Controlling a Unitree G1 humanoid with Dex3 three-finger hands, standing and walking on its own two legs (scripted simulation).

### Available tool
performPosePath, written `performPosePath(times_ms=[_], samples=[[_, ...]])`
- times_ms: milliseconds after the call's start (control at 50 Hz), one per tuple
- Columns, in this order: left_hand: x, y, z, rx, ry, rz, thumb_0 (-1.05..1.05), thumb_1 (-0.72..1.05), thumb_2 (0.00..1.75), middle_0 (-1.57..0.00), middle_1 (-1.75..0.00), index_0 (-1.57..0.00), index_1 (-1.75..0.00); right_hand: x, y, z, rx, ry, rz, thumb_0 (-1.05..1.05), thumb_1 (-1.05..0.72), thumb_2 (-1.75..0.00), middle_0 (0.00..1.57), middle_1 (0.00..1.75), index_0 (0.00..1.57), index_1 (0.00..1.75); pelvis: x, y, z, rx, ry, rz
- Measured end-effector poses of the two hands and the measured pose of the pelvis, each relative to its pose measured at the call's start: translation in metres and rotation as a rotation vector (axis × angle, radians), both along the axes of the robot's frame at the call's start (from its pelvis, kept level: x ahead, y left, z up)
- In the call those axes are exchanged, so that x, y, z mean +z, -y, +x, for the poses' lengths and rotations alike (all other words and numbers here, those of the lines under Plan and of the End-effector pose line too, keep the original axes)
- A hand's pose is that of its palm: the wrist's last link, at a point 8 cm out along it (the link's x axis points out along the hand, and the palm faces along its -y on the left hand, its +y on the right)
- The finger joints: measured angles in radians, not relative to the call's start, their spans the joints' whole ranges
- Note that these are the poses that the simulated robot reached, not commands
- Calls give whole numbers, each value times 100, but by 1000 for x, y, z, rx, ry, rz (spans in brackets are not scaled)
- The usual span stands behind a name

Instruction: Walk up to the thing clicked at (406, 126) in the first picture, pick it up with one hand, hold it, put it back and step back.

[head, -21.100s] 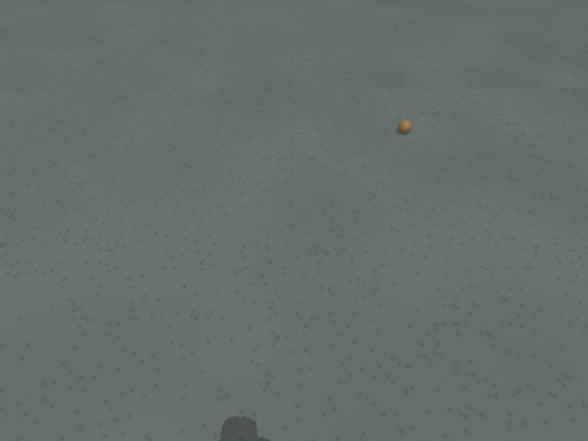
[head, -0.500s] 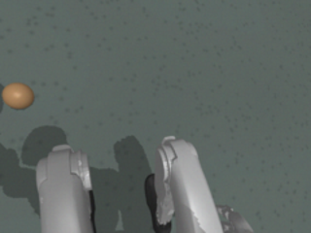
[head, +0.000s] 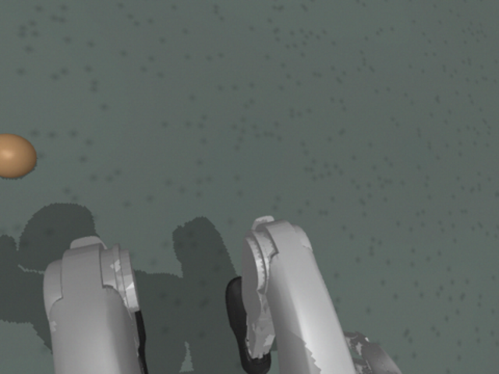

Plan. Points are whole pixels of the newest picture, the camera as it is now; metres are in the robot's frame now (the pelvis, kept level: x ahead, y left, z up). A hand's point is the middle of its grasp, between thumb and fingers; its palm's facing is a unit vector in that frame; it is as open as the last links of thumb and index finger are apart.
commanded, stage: rise first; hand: left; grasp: from above
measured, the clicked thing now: (9, 155) +0.47 +0.35 -0.29
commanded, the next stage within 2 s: approach in 0.88 s
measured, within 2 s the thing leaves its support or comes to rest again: neither
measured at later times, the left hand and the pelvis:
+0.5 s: hand out of the picture +0.43 +0.38 -0.18, palm faces -0.44 -0.11 -0.89, open 14.1 cm; pelvis +0.00 +0.00 +0.00, yaw -1 degrees
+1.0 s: hand out of the picture +0.42 +0.38 -0.17, palm faces -0.44 -0.10 -0.89, open 14.1 cm; pelvis +0.00 +0.00 +0.00, yaw +0 degrees
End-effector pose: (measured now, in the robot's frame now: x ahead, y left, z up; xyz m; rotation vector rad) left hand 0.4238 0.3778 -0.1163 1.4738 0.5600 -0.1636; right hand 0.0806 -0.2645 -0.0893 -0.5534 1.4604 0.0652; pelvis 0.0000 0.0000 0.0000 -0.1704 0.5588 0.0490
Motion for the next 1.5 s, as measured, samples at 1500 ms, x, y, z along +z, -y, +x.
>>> performPosePath(times_ms=[1500], samples=[[-4, 75, 70, -38, 76, 35, 0, -56, 102, -9, -106, -9, -106, 12, -1, -47, -66, -3, 15, 0, -92, -90, 21, 30, 20, 30, -4, 2, -2, -21, -9, 2]])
